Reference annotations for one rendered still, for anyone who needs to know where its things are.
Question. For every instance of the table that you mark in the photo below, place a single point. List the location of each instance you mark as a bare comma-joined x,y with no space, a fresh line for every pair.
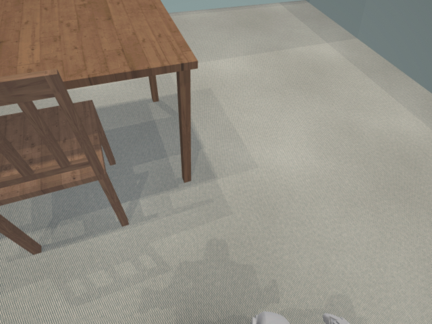
93,42

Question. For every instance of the chair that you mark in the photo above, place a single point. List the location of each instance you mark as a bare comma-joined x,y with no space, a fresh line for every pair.
50,149

